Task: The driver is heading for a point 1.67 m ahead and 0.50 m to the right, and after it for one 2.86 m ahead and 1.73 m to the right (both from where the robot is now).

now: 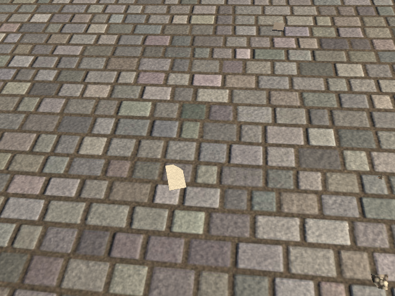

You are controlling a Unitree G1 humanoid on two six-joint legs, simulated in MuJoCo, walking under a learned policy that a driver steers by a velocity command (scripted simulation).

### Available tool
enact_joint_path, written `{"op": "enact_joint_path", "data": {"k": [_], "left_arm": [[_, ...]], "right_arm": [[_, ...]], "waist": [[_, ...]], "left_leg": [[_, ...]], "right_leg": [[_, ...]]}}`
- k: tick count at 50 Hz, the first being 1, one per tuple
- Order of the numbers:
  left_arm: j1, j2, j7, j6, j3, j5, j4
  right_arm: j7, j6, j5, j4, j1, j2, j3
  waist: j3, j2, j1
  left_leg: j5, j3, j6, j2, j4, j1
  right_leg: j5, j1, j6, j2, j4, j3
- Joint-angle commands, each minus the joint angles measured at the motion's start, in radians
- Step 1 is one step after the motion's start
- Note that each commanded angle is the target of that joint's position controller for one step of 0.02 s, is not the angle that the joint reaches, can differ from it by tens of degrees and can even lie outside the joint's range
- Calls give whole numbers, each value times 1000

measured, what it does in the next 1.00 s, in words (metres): walks ahead, turning right: left foot, then right foot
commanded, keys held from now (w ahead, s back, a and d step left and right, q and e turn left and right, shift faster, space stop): w+e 0.62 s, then w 0.38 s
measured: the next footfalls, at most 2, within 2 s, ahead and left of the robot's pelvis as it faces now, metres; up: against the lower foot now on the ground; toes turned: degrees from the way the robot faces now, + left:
left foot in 0.14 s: +0.12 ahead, +0.14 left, +0.00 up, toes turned -10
right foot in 0.60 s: +0.37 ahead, -0.20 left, +0.00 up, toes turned -24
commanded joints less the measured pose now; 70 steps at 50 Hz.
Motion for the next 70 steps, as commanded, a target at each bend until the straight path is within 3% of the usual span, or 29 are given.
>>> {"op": "enact_joint_path", "data": {"k": [1, 6, 7, 8, 9, 11, 14, 19, 25, 27, 29, 30, 31, 32, 33, 34, 36, 40, 45, 50, 54, 56, 57, 58, 59, 60, 62, 66, 70], "left_arm": [[-10, 201, -2, -17, 58, -5, -58], [-43, 135, -7, -13, 36, -6, -66], [-52, 66, -7, -17, 15, 0, -76], [-41, 25, -6, -27, 2, -19, -124], [-50, 112, -2, -35, 21, -24, -126], [-39, 153, -7, -31, 40, -10, -86], [-78, 104, -26, -35, 33, -8, -94], [-149, 55, -42, -39, 13, -5, -121], [-285, 34, -81, -48, -2, -10, -161], [-262, 68, -86, -44, 15, -6, -166], [-57, 143, -78, -32, 57, -6, -121], [116, 197, -61, -20, 89, -11, -79], [158, 315, -44, -19, 109, -20, -69], [177, 277, -47, -38, 88, -15, -104], [153, 199, -55, -51, 64, 0, -81], [100, 181, -55, -59, 56, -1, -71], [-25, 126, -52, -66, 33, 14, -81], [-47, 119, -43, -87, 27, 14, -43], [7, 131, -24, -86, 24, 12, 12], [102, 157, -22, -77, 30, -1, 76], [119, 171, -13, -55, 38, -2, 104], [91, 171, -11, -45, 33, 6, 102], [94, 132, -8, -44, 15, 23, 83], [240, 31, -15, -62, -14, 12, 72], [201, 87, -20, -79, -9, 4, 84], [96, 152, -26, -86, 10, -22, 59], [-16, 136, -25, -93, 8, -5, 31], [46, 76, -20, -63, 3, 8, 58], [-83, 50, -19, -68, -8, 18, 21]], "right_arm": [[14, -44, 10, -95, -106, -75, -14], [8, -70, 15, -57, 44, -93, -30], [-1, -70, 1, -40, 162, -133, -41], [-1, -63, -29, -19, 242, -224, -57], [6, -62, -24, -15, 217, -204, -57], [-4, -56, -7, -35, 152, -109, -26], [-15, -54, -18, -29, 133, -81, -9], [-17, -53, -20, 6, 157, -106, -11], [-16, -36, 11, 56, 209, -164, -22], [-18, -26, 18, 62, 208, -192, -30], [-25, -11, 24, 61, 203, -212, -33], [-30, -14, 19, 50, 214, -187, -21], [-19, -28, -31, -10, 298, -47, 25], [-8, -63, -18, -21, 274, -67, 39], [0, -77, 30, -42, 158, -148, 14], [-1, -87, 36, -59, 119, -136, 22], [-10, -80, 1, -38, 131, -131, 17], [-6, -38, -14, -13, 168, -89, 25], [1, -45, -14, -57, -11, -49, 41], [29, -60, 3, -99, -152, -45, 46], [46, -64, -2, -108, -122, -72, 35], [33, -63, -4, -63, 65, -123, 6], [25, -61, -14, -35, 236, -177, -9], [27, -56, -24, -10, 321, -258, -32], [32, -53, -4, -6, 344, -164, -7], [26, -49, 1, -10, 271, -124, 7], [23, -41, -12, -22, 157, -94, 19], [26, -61, -12, -10, 121, -78, 25], [13, -56, -7, 22, 152, -111, 16]], "waist": [[-3, -162, 20], [-25, -117, -83], [-85, -30, -130], [-108, 199, -116], [-14, 196, -105], [57, 128, -85], [72, 113, -82], [68, 80, -96], [108, 64, -123], [64, 84, -83], [-74, 91, 47], [-158, 54, 133], [-266, -230, 53], [-474, -209, 74], [-337, -119, 105], [-197, -89, 69], [-83, -49, -17], [-38, -65, -60], [31, -63, 3], [81, -61, 59], [54, -89, 21], [-79, -88, -87], [-232, -34, -157], [-384, 235, -108], [-403, 231, -142], [-232, 145, -142], [-48, 19, -93], [-22, 68, -23], [21, 43, -51]], "left_leg": [[-9, 2, 12, -19, -110, -26], [106, 5, 61, 7, -302, 348], [11, -132, 108, 149, -328, 527], [-316, -484, 230, 348, -452, 624], [-460, -620, 281, 421, -498, 560], [-341, -433, 234, 332, -498, 503], [-45, -201, 200, 264, -533, 427], [238, 16, 212, 239, -550, 410], [381, 158, 184, 267, -538, 447], [723, 204, 165, 277, -434, 501], [1015, 258, 134, 257, -133, 472], [891, 268, 100, 225, 117, 292], [-18, 248, 39, 81, 513, -153], [-319, 6, 39, -14, 691, -266], [-221, -33, 53, 40, 703, -349], [-135, -11, 66, 81, 631, -349], [-26, -5, 59, 150, 502, -233], [62, 23, 13, 163, 395, -154], [377, 43, -3, 131, 59, -185], [430, 47, 33, 88, -137, -191], [259, 56, 93, 56, -195, -153], [247, 114, 146, -1, -218, 132], [311, -8, 205, 123, -160, 439], [85, -485, 372, 364, -232, 817], [-68, -687, 371, 386, -371, 847], [-124, -544, 324, 365, -391, 723], [39, -339, 292, 289, -443, 444], [258, -168, 303, 224, -533, 277], [351, -55, 287, 192, -569, 288]], "right_leg": [[-261, 37, -174, -225, -161, 327], [-311, -152, -98, -133, -22, 330], [-387, -283, -45, -71, 185, 243], [-425, -496, 4, 43, 459, 53], [-377, -623, 26, -40, 616, 28], [-229, -643, 47, -89, 715, 3], [-66, -614, 67, -133, 729, -32], [111, -586, 104, -150, 566, -83], [176, -443, 45, -131, 267, -188], [95, -343, -2, -78, 228, -234], [78, -41, -67, 4, 179, -277], [103, 247, -106, -1, 155, -214], [-9, 636, -254, -278, 140, 282], [-187, 708, -358, -418, -43, 705], [-170, 618, -286, -386, -98, 565], [-91, 455, -253, -352, -109, 428], [127, 192, -211, -278, -133, 242], [281, 18, -222, -241, -217, 105], [265, 20, -165, -184, -243, -13], [199, 139, -158, -249, -217, 19], [399, 284, -122, -302, -112, 45], [708, 261, -84, -237, 121, -8], [547, 96, -50, -184, 382, -42], [-31, -304, 37, -3, 782, -100], [-353, -440, 35, 7, 885, 16], [-296, -524, 30, -55, 928, 1], [-150, -499, 32, -141, 816, -65], [-56, -380, 65, -189, 685, -85], [153, -434, 93, -196, 447, -105]]}}
Keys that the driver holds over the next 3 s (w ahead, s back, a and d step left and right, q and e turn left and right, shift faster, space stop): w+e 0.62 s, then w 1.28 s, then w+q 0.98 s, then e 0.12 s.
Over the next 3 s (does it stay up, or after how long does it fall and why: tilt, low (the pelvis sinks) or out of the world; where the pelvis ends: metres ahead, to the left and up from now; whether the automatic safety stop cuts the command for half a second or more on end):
stays up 1.49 -0.57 0.00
